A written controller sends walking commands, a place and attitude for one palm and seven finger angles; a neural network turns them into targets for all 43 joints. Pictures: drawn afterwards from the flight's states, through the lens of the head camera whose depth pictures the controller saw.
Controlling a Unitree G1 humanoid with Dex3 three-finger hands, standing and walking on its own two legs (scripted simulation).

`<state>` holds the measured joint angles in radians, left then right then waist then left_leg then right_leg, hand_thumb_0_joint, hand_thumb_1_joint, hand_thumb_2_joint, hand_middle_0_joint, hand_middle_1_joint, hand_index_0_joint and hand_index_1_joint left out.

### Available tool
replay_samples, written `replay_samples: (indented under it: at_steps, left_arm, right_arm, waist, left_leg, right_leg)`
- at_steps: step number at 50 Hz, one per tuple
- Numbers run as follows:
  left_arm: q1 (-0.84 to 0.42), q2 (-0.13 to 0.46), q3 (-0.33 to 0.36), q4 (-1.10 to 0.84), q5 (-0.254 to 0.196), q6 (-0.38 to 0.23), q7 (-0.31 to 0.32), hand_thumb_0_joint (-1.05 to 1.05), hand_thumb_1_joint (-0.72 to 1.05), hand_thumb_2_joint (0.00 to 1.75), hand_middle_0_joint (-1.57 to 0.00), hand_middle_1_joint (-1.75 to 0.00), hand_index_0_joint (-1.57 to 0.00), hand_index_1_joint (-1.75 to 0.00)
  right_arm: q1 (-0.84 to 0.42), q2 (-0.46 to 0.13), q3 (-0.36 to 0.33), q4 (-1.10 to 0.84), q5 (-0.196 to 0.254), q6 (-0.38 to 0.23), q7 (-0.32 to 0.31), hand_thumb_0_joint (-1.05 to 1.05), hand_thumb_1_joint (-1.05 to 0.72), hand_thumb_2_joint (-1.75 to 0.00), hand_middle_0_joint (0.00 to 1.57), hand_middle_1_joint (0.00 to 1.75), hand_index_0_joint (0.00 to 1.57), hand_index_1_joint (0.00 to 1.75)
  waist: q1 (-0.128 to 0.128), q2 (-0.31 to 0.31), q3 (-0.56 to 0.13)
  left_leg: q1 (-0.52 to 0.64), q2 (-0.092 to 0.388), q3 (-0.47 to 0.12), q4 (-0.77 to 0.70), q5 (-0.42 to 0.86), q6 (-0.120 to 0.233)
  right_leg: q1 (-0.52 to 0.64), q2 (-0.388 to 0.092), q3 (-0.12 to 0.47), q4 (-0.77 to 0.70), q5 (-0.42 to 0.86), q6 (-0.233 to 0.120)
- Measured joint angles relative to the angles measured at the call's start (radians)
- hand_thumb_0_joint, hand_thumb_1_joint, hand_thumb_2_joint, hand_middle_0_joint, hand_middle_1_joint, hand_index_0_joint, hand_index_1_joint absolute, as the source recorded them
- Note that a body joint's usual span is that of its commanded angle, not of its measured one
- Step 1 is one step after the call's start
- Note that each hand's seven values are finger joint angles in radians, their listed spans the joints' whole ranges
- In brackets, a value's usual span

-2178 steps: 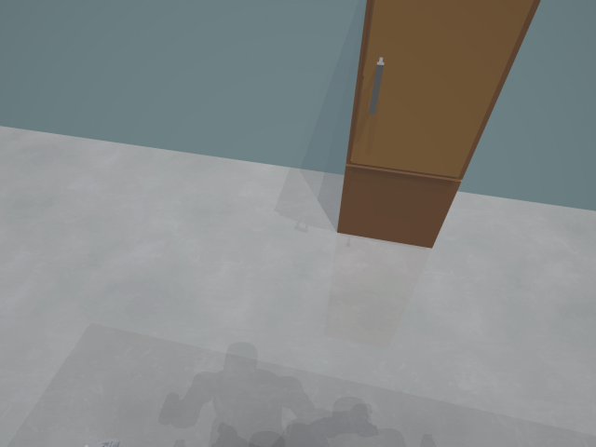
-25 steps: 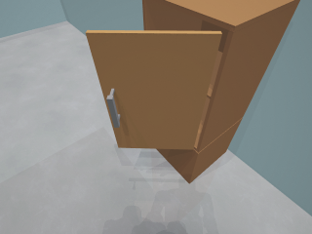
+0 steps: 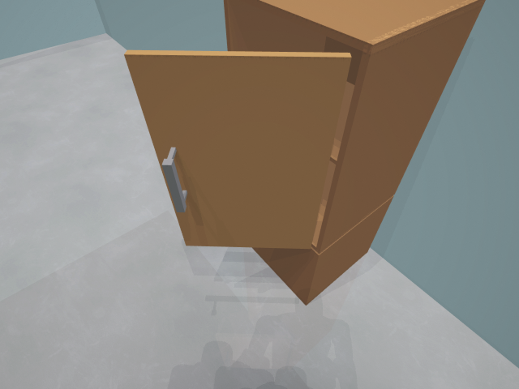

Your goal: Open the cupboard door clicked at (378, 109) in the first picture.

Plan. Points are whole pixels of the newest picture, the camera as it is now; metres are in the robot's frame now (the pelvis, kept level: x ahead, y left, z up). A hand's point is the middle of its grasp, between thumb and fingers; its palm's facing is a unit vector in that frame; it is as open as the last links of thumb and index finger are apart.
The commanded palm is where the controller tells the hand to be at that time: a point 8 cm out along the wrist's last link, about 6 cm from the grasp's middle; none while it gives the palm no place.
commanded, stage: raise the hand with hooked fingers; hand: left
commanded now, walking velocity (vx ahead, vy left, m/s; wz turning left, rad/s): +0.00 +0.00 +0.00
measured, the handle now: (177, 181) +0.54 +0.22 -0.03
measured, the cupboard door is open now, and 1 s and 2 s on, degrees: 49 49 49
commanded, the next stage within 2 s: none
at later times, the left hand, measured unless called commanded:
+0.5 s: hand (134, 378) +0.16 +0.21 -0.08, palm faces +0.11 -0.99 -0.01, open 9.1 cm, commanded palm +0.15 +0.27 -0.06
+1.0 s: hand (112, 332) +0.21 +0.26 -0.05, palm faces +0.03 -1.00 -0.06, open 12.2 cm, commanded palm +0.19 +0.31 -0.04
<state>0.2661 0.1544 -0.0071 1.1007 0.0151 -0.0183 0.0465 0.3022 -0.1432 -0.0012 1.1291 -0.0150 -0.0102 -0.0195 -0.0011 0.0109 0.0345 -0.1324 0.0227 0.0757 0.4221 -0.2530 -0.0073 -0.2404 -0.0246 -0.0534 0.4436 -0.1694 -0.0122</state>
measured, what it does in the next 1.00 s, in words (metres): lowers itself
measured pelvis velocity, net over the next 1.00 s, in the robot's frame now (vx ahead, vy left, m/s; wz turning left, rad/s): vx -0.01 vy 0.02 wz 0.06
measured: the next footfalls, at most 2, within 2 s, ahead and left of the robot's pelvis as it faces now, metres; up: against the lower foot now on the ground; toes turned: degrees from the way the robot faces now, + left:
none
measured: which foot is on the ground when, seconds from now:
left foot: down 0.00-1.00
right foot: down 0.00-1.00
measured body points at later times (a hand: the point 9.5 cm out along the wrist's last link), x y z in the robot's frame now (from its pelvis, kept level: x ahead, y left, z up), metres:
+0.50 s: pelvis -0.02 +0.00 -0.10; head +0.04 +0.02 +0.34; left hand +0.14 +0.26 -0.07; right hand +0.24 -0.23 -0.12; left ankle -0.02 +0.12 -0.74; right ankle +0.05 -0.11 -0.74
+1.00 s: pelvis -0.01 +0.02 -0.09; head +0.07 +0.04 +0.35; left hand +0.21 +0.31 -0.05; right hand +0.17 -0.22 -0.17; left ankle -0.02 +0.12 -0.74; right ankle +0.04 -0.11 -0.74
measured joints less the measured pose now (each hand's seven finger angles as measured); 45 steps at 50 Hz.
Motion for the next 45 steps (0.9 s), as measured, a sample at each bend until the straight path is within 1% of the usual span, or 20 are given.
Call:
replay_samples:
  at_steps: [1, 2, 3, 5, 7, 9, 11, 13, 14, 15, 17, 19, 21, 23, 26, 29, 34, 37, 40, 45]
  left_arm:
    - [0.045, 0.0, 0.018, -0.14, -0.041, 0.054, 0.001, 0.01, 0.93, 0.9, -0.21, -0.3, -0.2, -0.3]
    - [0.103, 0.005, 0.034, -0.314, -0.072, 0.066, 0.008, 0.02, 0.94, 0.9, -0.21, -0.31, -0.2, -0.31]
    - [0.151, 0.009, 0.037, -0.467, -0.099, 0.043, 0.025, 0.02, 0.94, 0.9, -0.21, -0.31, -0.2, -0.31]
    - [0.184, 0.009, 0.04, -0.676, -0.152, -0.019, 0.046, 0.02, 0.92, 0.89, -0.21, -0.32, -0.2, -0.32]
    - [0.145, 0.007, 0.058, -0.775, -0.184, -0.122, 0.025, 0.02, 0.9, 0.88, -0.21, -0.33, -0.2, -0.33]
    - [0.073, 0.006, 0.091, -0.796, -0.207, -0.256, -0.036, 0.02, 0.86, 0.87, -0.21, -0.35, -0.2, -0.35]
    - [0.017, 0.008, 0.123, -0.797, -0.234, -0.403, -0.128, 0.01, 0.82, 0.86, -0.21, -0.37, -0.21, -0.37]
    - [-0.014, 0.014, 0.149, -0.789, -0.255, -0.544, -0.246, 0.01, 0.78, 0.84, -0.21, -0.4, -0.21, -0.4]
    - [-0.019, 0.018, 0.158, -0.785, -0.263, -0.591, -0.305, 0.01, 0.76, 0.83, -0.21, -0.41, -0.21, -0.41]
    - [-0.016, 0.024, 0.163, -0.786, -0.273, -0.612, -0.356, 0.0, 0.73, 0.82, -0.21, -0.42, -0.21, -0.42]
    - [0.009, 0.035, 0.167, -0.804, -0.295, -0.589, -0.425, 0.0, 0.69, 0.8, -0.22, -0.45, -0.22, -0.45]
    - [0.051, 0.043, 0.171, -0.838, -0.312, -0.524, -0.449, 0.0, 0.64, 0.79, -0.22, -0.48, -0.22, -0.48]
    - [0.099, 0.045, 0.179, -0.889, -0.312, -0.47, -0.433, 0.0, 0.59, 0.77, -0.23, -0.51, -0.23, -0.51]
    - [0.145, 0.05, 0.188, -0.96, -0.304, -0.447, -0.401, 0.01, 0.54, 0.75, -0.23, -0.54, -0.23, -0.54]
    - [0.165, 0.068, 0.2, -1.052, -0.292, -0.454, -0.376, 0.01, 0.47, 0.72, -0.24, -0.58, -0.23, -0.58]
    - [0.121, 0.086, 0.21, -1.084, -0.297, -0.448, -0.397, 0.01, 0.4, 0.69, -0.24, -0.63, -0.24, -0.63]
    - [0.051, 0.11, 0.226, -1.076, -0.315, -0.346, -0.444, 0.01, 0.28, 0.64, -0.25, -0.7, -0.24, -0.7]
    - [0.046, 0.115, 0.24, -1.068, -0.325, -0.3, -0.439, 0.0, 0.21, 0.61, -0.25, -0.75, -0.25, -0.75]
    - [0.051, 0.116, 0.256, -1.065, -0.33, -0.301, -0.422, 0.0, 0.14, 0.58, -0.26, -0.79, -0.25, -0.79]
    - [0.041, 0.124, 0.279, -1.042, -0.334, -0.339, -0.414, 0.0, 0.03, 0.53, -0.27, -0.87, -0.26, -0.87]
  right_arm:
    - [0.011, -0.004, 0.007, -0.04, 0.013, -0.01, -0.004, 0.0, -0.91, -0.9, 0.2, 0.3, 0.2, 0.29]
    - [0.033, -0.01, 0.013, -0.087, 0.025, -0.049, -0.019, 0.0, -0.91, -0.9, 0.2, 0.3, 0.2, 0.29]
    - [0.052, -0.018, 0.013, -0.128, 0.037, -0.097, -0.033, 0.0, -0.91, -0.9, 0.2, 0.3, 0.2, 0.29]
    - [0.056, -0.045, 0.012, -0.196, 0.055, -0.18, -0.051, 0.01, -0.91, -0.9, 0.2, 0.3, 0.2, 0.29]
    - [0.029, -0.076, 0.003, -0.268, 0.049, -0.238, -0.053, 0.01, -0.91, -0.9, 0.2, 0.3, 0.2, 0.29]
    - [-0.011, -0.103, -0.016, -0.342, 0.038, -0.277, -0.041, 0.01, -0.91, -0.9, 0.2, 0.3, 0.2, 0.29]
    - [-0.053, -0.124, -0.037, -0.417, 0.029, -0.303, -0.022, 0.01, -0.91, -0.9, 0.2, 0.3, 0.2, 0.29]
    - [-0.093, -0.142, -0.058, -0.489, 0.026, -0.319, 0.001, 0.01, -0.91, -0.9, 0.2, 0.3, 0.2, 0.29]
    - [-0.111, -0.152, -0.067, -0.523, 0.028, -0.32, 0.01, 0.01, -0.91, -0.9, 0.2, 0.3, 0.2, 0.29]
    - [-0.125, -0.162, -0.075, -0.556, 0.033, -0.317, 0.015, 0.01, -0.91, -0.9, 0.2, 0.3, 0.2, 0.29]
    - [-0.148, -0.175, -0.083, -0.617, 0.045, -0.3, 0.013, 0.01, -0.91, -0.9, 0.2, 0.3, 0.2, 0.29]
    - [-0.159, -0.178, -0.085, -0.666, 0.051, -0.282, 0.001, 0.01, -0.91, -0.9, 0.2, 0.3, 0.2, 0.29]
    - [-0.161, -0.17, -0.079, -0.695, 0.051, -0.272, -0.01, 0.01, -0.91, -0.9, 0.2, 0.3, 0.2, 0.29]
    - [-0.156, -0.153, -0.066, -0.702, 0.043, -0.266, -0.019, 0.01, -0.91, -0.9, 0.2, 0.3, 0.2, 0.29]
    - [-0.146, -0.122, -0.034, -0.676, 0.03, -0.258, -0.022, 0.01, -0.91, -0.9, 0.2, 0.3, 0.2, 0.29]
    - [-0.139, -0.092, 0.002, -0.628, 0.025, -0.248, -0.021, 0.01, -0.91, -0.9, 0.2, 0.3, 0.2, 0.3]
    - [-0.112, -0.047, 0.035, -0.575, 0.032, -0.221, -0.015, 0.01, -0.91, -0.9, 0.21, 0.3, 0.2, 0.3]
    - [-0.082, -0.038, 0.037, -0.57, 0.035, -0.213, -0.016, 0.01, -0.9, -0.9, 0.21, 0.3, 0.2, 0.3]
    - [-0.054, -0.049, 0.03, -0.573, 0.033, -0.214, -0.02, 0.01, -0.9, -0.9, 0.21, 0.3, 0.2, 0.3]
    - [-0.031, -0.093, 0.012, -0.581, 0.035, -0.216, -0.026, 0.01, -0.9, -0.9, 0.21, 0.3, 0.2, 0.3]
  waist:
    - [0.001, -0.001, 0.008]
    - [0.008, -0.005, 0.008]
    - [0.011, -0.004, -0.002]
    - [-0.004, 0.007, -0.019]
    - [-0.022, 0.014, -0.043]
    - [-0.027, 0.01, -0.075]
    - [-0.02, -0.01, -0.115]
    - [-0.014, -0.035, -0.143]
    - [-0.011, -0.043, -0.154]
    - [-0.006, -0.049, -0.163]
    - [0.004, -0.058, -0.17]
    - [0.016, -0.064, -0.171]
    - [0.025, -0.06, -0.168]
    - [0.035, -0.053, -0.163]
    - [0.046, -0.037, -0.158]
    - [0.049, -0.015, -0.154]
    - [0.031, 0.014, -0.155]
    - [0.014, 0.02, -0.159]
    - [0.005, 0.019, -0.164]
    - [-0.001, 0.009, -0.171]
  left_leg:
    - [-0.007, 0.002, 0.0, 0.016, -0.007, 0.0]
    - [-0.01, -0.001, 0.002, 0.023, -0.011, 0.001]
    - [-0.019, -0.005, -0.001, 0.033, -0.015, 0.001]
    - [-0.054, -0.013, -0.02, 0.073, -0.026, 0.004]
    - [-0.132, -0.021, -0.041, 0.146, -0.047, 0.006]
    - [-0.242, -0.024, -0.047, 0.243, -0.078, 0.005]
    - [-0.361, -0.023, -0.041, 0.354, -0.12, 0.002]
    - [-0.472, -0.021, -0.035, 0.473, -0.171, 0.0]
    - [-0.521, -0.019, -0.035, 0.531, -0.197, 0.0]
    - [-0.564, -0.017, -0.037, 0.582, -0.221, -0.004]
    - [-0.63, -0.017, -0.041, 0.666, -0.259, -0.003]
    - [-0.675, -0.014, -0.048, 0.726, -0.289, -0.003]
    - [-0.708, -0.009, -0.063, 0.768, -0.312, -0.005]
    - [-0.731, -0.003, -0.08, 0.798, -0.329, -0.004]
    - [-0.765, 0.001, -0.107, 0.83, -0.344, -0.003]
    - [-0.794, 0.001, -0.125, 0.848, -0.348, 0.0]
    - [-0.807, -0.002, -0.116, 0.834, -0.341, 0.011]
    - [-0.796, -0.005, -0.099, 0.806, -0.331, 0.019]
    - [-0.784, -0.008, -0.085, 0.784, -0.324, 0.025]
    - [-0.777, -0.013, -0.079, 0.771, -0.321, 0.032]
  right_leg:
    - [-0.006, 0.001, 0.0, 0.012, -0.003, -0.001]
    - [-0.014, -0.003, 0.003, 0.029, -0.01, -0.002]
    - [-0.024, -0.007, 0.001, 0.045, -0.019, -0.003]
    - [-0.047, -0.02, -0.017, 0.081, -0.038, 0.0]
    - [-0.113, -0.029, -0.028, 0.147, -0.073, 0.004]
    - [-0.221, -0.031, -0.021, 0.244, -0.119, 0.001]
    - [-0.346, -0.029, -0.004, 0.354, -0.156, -0.005]
    - [-0.46, -0.029, 0.008, 0.465, -0.165, -0.012]
    - [-0.51, -0.028, 0.011, 0.521, -0.188, -0.014]
    - [-0.554, -0.027, 0.012, 0.572, -0.215, -0.014]
    - [-0.619, -0.027, 0.014, 0.65, -0.25, -0.014]
    - [-0.66, -0.026, 0.008, 0.704, -0.28, -0.014]
    - [-0.682, -0.023, -0.005, 0.732, -0.3, -0.016]
    - [-0.693, -0.019, -0.022, 0.744, -0.311, -0.017]
    - [-0.707, -0.016, -0.049, 0.751, -0.319, -0.016]
    - [-0.721, -0.016, -0.066, 0.75, -0.318, -0.013]
    - [-0.733, -0.018, -0.057, 0.728, -0.303, -0.002]
    - [-0.728, -0.019, -0.041, 0.705, -0.292, 0.007]
    - [-0.722, -0.021, -0.028, 0.687, -0.284, 0.013]
    - [-0.715, -0.025, -0.022, 0.676, -0.282, 0.02]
